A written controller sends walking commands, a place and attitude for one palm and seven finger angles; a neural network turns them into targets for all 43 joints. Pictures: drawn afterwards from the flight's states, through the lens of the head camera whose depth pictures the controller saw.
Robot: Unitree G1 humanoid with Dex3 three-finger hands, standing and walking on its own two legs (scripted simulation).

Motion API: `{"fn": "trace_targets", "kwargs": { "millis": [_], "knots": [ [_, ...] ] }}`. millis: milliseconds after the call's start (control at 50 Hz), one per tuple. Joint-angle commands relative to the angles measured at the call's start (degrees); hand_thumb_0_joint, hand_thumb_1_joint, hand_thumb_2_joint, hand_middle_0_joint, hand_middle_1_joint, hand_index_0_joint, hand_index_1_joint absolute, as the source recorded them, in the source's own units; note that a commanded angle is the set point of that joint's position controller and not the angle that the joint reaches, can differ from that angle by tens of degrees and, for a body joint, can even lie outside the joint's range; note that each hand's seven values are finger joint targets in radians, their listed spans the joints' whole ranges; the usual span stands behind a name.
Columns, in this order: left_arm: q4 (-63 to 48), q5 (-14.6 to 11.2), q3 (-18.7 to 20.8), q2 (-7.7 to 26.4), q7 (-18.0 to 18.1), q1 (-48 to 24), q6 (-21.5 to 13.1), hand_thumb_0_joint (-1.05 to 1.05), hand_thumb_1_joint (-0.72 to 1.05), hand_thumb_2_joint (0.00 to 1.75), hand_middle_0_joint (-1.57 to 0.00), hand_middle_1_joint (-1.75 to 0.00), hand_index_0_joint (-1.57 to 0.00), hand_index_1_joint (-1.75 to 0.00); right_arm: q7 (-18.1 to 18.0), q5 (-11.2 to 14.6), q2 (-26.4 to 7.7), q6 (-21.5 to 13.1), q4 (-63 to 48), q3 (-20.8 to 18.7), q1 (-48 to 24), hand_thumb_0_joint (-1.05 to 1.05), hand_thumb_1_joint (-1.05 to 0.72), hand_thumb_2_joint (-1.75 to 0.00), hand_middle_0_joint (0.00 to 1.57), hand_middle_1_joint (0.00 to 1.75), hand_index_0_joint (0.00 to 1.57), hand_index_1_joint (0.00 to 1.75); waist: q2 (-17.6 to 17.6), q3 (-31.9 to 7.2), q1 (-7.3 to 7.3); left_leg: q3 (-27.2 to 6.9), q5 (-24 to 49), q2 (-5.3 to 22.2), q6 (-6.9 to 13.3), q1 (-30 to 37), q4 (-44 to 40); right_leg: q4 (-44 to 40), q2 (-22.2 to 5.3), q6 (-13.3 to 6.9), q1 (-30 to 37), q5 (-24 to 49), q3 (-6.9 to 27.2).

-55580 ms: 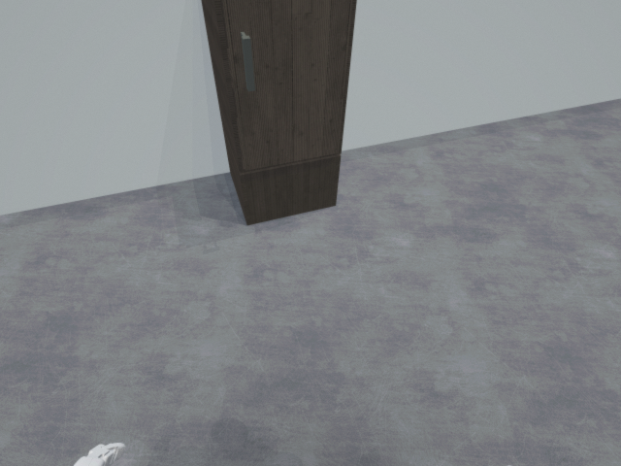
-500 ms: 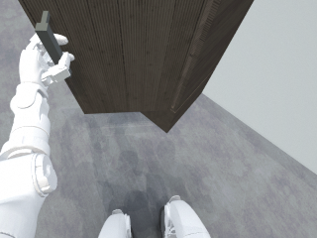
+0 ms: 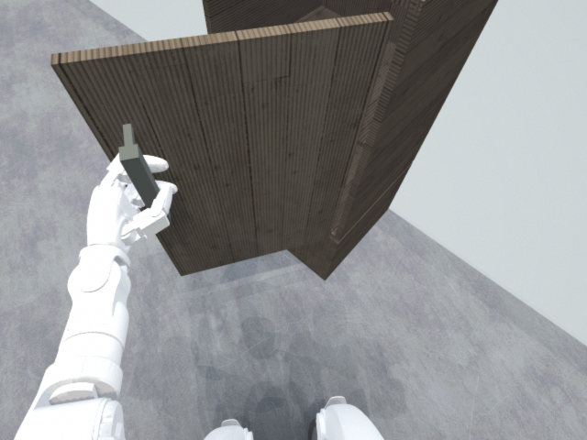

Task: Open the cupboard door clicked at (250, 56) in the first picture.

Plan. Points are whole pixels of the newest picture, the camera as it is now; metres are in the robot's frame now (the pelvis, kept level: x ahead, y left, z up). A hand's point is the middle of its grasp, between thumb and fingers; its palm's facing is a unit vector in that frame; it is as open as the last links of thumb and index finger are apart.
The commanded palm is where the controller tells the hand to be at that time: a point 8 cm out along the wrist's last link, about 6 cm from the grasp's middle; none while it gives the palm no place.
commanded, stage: pull the door open along its arc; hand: left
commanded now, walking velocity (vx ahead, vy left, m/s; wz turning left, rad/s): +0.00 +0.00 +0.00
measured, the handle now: (147, 178) +0.47 +0.19 +0.04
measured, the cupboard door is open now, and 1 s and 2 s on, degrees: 58 90 93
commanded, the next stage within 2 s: open thumb and fingers to let go in 0.66 s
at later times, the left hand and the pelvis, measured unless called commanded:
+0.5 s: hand (218, 275) +0.32 +0.08 +0.04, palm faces +0.44 -0.90 -0.01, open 6.1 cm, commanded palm +0.25 +0.12 +0.04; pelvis -0.01 -0.03 +0.00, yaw +3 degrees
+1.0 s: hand (255, 308) +0.28 +0.04 +0.04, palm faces +0.44 -0.90 -0.03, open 7.1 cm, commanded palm +0.22 +0.08 +0.04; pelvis -0.02 -0.06 +0.00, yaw +5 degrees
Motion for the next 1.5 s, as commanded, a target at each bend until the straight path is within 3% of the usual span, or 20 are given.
{"fn": "trace_targets", "kwargs": {
  "millis": [0, 40, 60, 120, 180, 200, 260, 320, 400, 520, 620, 660, 740, 800, 860, 940, 1140, 1280, 1400, 1480],
  "knots": [
    [-19.23, -2.94, 4.75, 4.41, 13.01, -2.79, -3.86, 0.00, 0.90, 0.90, -0.40, -1.35, -0.40, -1.35, -0.11, -0.29, -6.95, -3.27, -6.47, -3.75, -0.08, 0.00, -0.90, -0.90, 0.20, 0.30, 0.20, 0.30, 2.47, -20.23, 6.96, -2.64, 27.91, -1.14, -2.61, 5.42, -7.58, -2.74, 0.47, -0.71, 23.35, 22.65, -0.31],
    [-19.43, -1.55, 2.67, 0.60, 17.92, 0.02, -3.49, 0.00, 0.90, 0.90, -0.40, -1.35, -0.40, -1.35, 0.41, -0.65, -6.61, -3.80, -5.76, -3.77, -1.09, 0.00, -0.90, -0.90, 0.20, 0.30, 0.20, 0.30, -0.17, -17.33, 6.08, -2.75, 25.92, -1.03, -2.98, 5.05, -7.55, -2.79, 0.03, -0.58, 21.45, 20.73, -0.84],
    [-21.61, -0.53, 2.20, 0.03, 20.57, -0.32, -3.90, 0.00, 0.90, 0.90, -0.40, -1.35, -0.40, -1.35, 0.56, -1.05, -6.54, -3.93, -5.78, -3.89, -1.33, 0.00, -0.90, -0.90, 0.20, 0.30, 0.20, 0.30, -2.03, -18.64, 6.11, -2.78, 25.24, -1.17, -2.87, 4.71, -7.38, -2.46, -0.11, -0.63, 22.77, 20.99, -0.61],
    [-25.49, 3.61, -1.01, -4.08, 28.32, -0.16, -4.53, 0.00, 0.90, 0.90, -0.40, -1.35, -0.40, -1.35, 0.55, -2.28, -5.21, -4.34, -5.84, -3.88, -3.38, 0.00, -0.90, -0.90, 0.20, 0.30, 0.20, 0.30, 0.63, -19.71, 6.80, -2.51, 24.85, -1.55, -3.00, 5.37, -6.69, -1.62, -0.75, -0.90, 22.95, 21.26, -0.02],
    [-27.52, 7.48, -5.85, -10.40, 35.60, 1.82, -4.33, 0.00, 0.90, 0.90, -0.40, -1.35, -0.40, -1.35, 0.78, -3.37, -4.29, -4.65, -5.70, -3.94, -5.28, 0.00, -0.90, -0.90, 0.20, 0.30, 0.20, 0.30, -0.97, -20.01, 6.70, -2.57, 24.50, -1.53, -2.98, 5.87, -6.05, -1.43, -1.09, -0.91, 22.25, 20.55, -0.20],
    [-27.57, 9.22, -7.31, -11.50, 37.98, 2.02, -4.05, 0.00, 0.90, 0.90, -0.40, -1.35, -0.40, -1.35, 0.71, -3.73, -4.22, -4.65, -5.82, -3.89, -5.66, 0.00, -0.90, -0.90, 0.20, 0.30, 0.20, 0.30, -3.82, -19.80, 6.36, -3.20, 23.58, -1.55, -2.78, 5.35, -6.02, -1.65, -0.94, -0.96, 22.32, 19.65, -0.37],
    [-28.82, 13.27, -12.40, -15.15, 42.31, 2.00, -2.91, 0.00, 0.90, 0.90, -0.40, -1.35, -0.40, -1.35, 0.45, -4.25, -3.64, -4.55, -5.53, -3.91, -7.45, 0.00, -0.90, -0.90, 0.20, 0.30, 0.20, 0.30, -3.11, -19.75, 5.74, -2.94, 21.07, -1.82, -2.53, 5.98, -6.13, -2.29, -1.37, -0.75, 22.17, 17.95, 0.07],
    [-31.79, 15.41, -16.87, -17.54, 42.71, 5.18, -2.45, 0.00, 0.90, 0.90, -0.40, -1.35, -0.40, -1.35, -0.05, -4.59, -3.03, -4.60, -5.80, -4.10, -8.39, 0.00, -0.90, -0.90, 0.20, 0.30, 0.20, 0.30, -3.88, -21.42, 5.75, -2.53, 21.16, -1.94, -2.22, 7.23, -6.16, -3.28, -1.65, -0.75, 24.67, 19.81, 0.84],
    [-34.07, 14.58, -21.59, -21.46, 41.74, 8.21, -1.68, 0.00, 0.90, 0.90, -0.40, -1.35, -0.40, -1.35, -0.84, -4.34, -2.44, -5.07, -5.81, -3.68, -10.29, 0.00, -0.90, -0.90, 0.20, 0.30, 0.20, 0.30, -6.37, -18.97, 5.14, -2.87, 18.28, -2.06, -1.98, 6.78, -6.76, -5.06, -1.94, -0.62, 26.25, 18.22, 1.50],
    [-39.15, 14.57, -27.05, -25.31, 42.36, 19.13, -0.88, 0.00, 0.90, 0.90, -0.40, -1.35, -0.40, -1.35, -0.66, -4.18, -1.33, -6.49, -6.78, -3.16, -12.90, 0.00, -0.90, -0.90, 0.20, 0.30, 0.20, 0.30, -4.99, -15.95, 6.08, -2.94, 17.26, -2.35, -2.07, 6.72, -7.04, -6.13, -2.79, -0.53, 27.08, 18.05, 2.29],
    [-44.77, 17.49, -31.51, -27.67, 43.59, 26.73, -0.08, 0.00, 0.90, 0.90, -0.40, -1.35, -0.40, -1.35, -0.52, -4.42, -0.35, -8.00, -7.80, -2.81, -14.11, 0.00, -0.90, -0.90, 0.20, 0.30, 0.20, 0.30, -6.09, -14.57, 6.03, -3.34, 15.84, -2.51, -2.01, 6.63, -6.63, -6.80, -3.38, -0.51, 26.82, 16.77, 3.17],
    [-47.14, 18.10, -33.22, -29.00, 43.80, 30.97, 0.65, 0.00, 0.90, 0.90, -0.40, -1.35, -0.40, -1.35, -0.41, -4.46, 0.21, -8.57, -8.48, -2.52, -14.71, 0.00, -0.90, -0.90, 0.20, 0.30, 0.20, 0.30, -4.36, -14.79, 6.69, -3.27, 15.33, -2.77, -2.14, 6.64, -6.46, -6.78, -3.50, -0.64, 27.00, 16.05, 3.28],
    [-45.42, 17.36, -29.24, -25.28, 46.01, 19.93, 1.72, 0.00, 0.90, 0.90, -0.40, -1.35, -0.40, -1.35, -1.56, -4.62, -0.10, -9.06, -6.86, -2.13, -15.87, 0.00, -0.90, -0.90, 0.20, 0.30, 0.20, 0.30, -6.47, -11.11, 4.91, -4.12, 10.70, -3.12, -2.29, 3.67, -4.35, -8.78, -4.66, 0.09, 23.77, 8.92, 6.26],
    [-42.77, 16.22, -25.62, -22.85, 46.52, 19.68, 1.84, 0.00, 0.69, 0.81, -0.38, -1.33, -0.38, -1.33, -2.41, -4.47, 0.26, -9.31, -6.02, -1.96, -16.94, 0.00, -0.90, -0.90, 0.20, 0.30, 0.20, 0.30, -8.79, -11.22, 5.78, -4.28, 7.82, -3.55, -2.48, 1.23, -3.41, -11.33, -5.86, 0.80, 25.27, 3.72, 9.88],
    [-43.45, 16.04, -27.29, -24.98, 45.96, 20.69, 1.83, 0.00, 0.48, 0.72, -0.37, -1.30, -0.37, -1.30, -2.37, -4.52, 0.40, -9.40, -6.10, -2.23, -16.40, 0.00, -0.90, -0.90, 0.20, 0.30, 0.20, 0.30, -6.47, -14.75, 6.21, -4.03, 9.82, -3.62, -2.53, 2.36, -3.71, -9.79, -5.99, 0.68, 27.30, 8.20, 9.42],
    [-43.05, 16.51, -28.92, -25.98, 44.83, 20.11, 2.10, 0.00, 0.20, 0.60, -0.35, -1.27, -0.35, -1.27, -2.27, -4.57, 0.11, -9.26, -6.06, -2.46, -15.52, 0.00, -0.90, -0.90, 0.20, 0.30, 0.20, 0.30, -7.90, -15.41, 5.48, -4.15, 10.80, -3.37, -2.44, 2.42, -3.69, -8.69, -6.03, 1.05, 27.60, 12.11, 8.53],
    [-42.41, 16.15, -29.41, -25.98, 43.69, 19.08, 1.88, 0.00, -0.50, 0.30, -0.30, -1.20, -0.30, -1.20, -2.28, -4.37, -0.55, -9.55, -6.66, -2.61, -15.91, 0.00, -0.90, -0.90, 0.20, 0.30, 0.20, 0.30, -8.29, -13.40, 5.58, -4.23, 8.51, -3.37, -2.11, 1.93, -3.83, -9.35, -5.77, 0.60, 24.65, 4.71, 8.10],
    [-41.71, 16.16, -29.05, -25.84, 44.42, 16.88, 1.82, 0.00, -0.50, 0.30, -0.26, -0.95, -0.26, -0.95, -2.32, -4.20, -0.68, -9.77, -6.90, -2.64, -16.22, 0.00, -0.90, -0.90, 0.20, 0.30, 0.20, 0.30, -6.55, -13.11, 5.91, -3.86, 7.46, -3.40, -1.93, 2.41, -4.10, -9.29, -5.05, -0.08, 22.56, -0.27, 7.07],
    [-41.55, 17.26, -30.33, -27.30, 45.74, 17.46, 2.17, 0.00, -0.50, 0.30, -0.21, -0.65, -0.21, -0.65, -1.97, -4.41, -0.84, -9.93, -6.98, -2.72, -15.25, 0.00, -0.90, -0.90, 0.20, 0.30, 0.20, 0.30, -6.01, -14.58, 6.03, -4.17, 10.36, -3.05, -1.88, 4.38, -4.84, -6.33, -3.48, -0.78, 21.41, 4.18, 3.35],
    [-40.67, 16.86, -30.80, -28.30, 46.31, 15.80, 2.70, 0.00, -0.50, 0.30, -0.18, -0.45, -0.18, -0.45, -1.86, -4.48, -0.76, -9.99, -6.97, -2.49, -15.74, 0.00, -0.90, -0.90, 0.20, 0.30, 0.20, 0.30, -5.62, -12.86, 5.93, -4.18, 8.87, -3.01, -1.91, 4.16, -5.20, -6.44, -3.24, -0.77, 19.75, 1.72, 2.72]
  ]
}}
